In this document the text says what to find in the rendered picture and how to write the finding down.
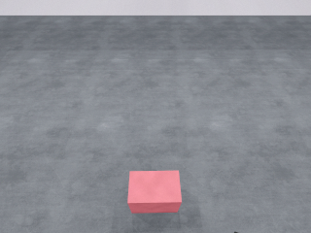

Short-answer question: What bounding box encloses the carton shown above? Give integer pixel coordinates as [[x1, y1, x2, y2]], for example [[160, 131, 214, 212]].
[[127, 170, 182, 214]]

